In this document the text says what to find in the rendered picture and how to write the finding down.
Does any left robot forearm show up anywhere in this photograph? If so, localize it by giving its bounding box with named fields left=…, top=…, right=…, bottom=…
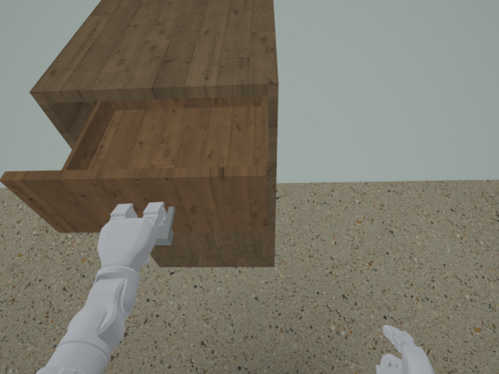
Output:
left=36, top=266, right=140, bottom=374

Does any left robot hand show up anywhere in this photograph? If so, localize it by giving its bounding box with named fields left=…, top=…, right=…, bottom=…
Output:
left=97, top=202, right=167, bottom=273

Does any cabinet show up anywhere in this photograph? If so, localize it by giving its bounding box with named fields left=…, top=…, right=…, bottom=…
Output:
left=30, top=0, right=278, bottom=267

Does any drawer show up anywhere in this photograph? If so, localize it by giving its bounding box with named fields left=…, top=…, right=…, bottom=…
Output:
left=0, top=96, right=268, bottom=233

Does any handle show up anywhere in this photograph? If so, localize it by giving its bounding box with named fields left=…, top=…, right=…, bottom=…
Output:
left=155, top=206, right=175, bottom=245

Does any right robot hand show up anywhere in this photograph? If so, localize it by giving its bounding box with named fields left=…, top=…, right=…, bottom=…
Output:
left=376, top=325, right=435, bottom=374

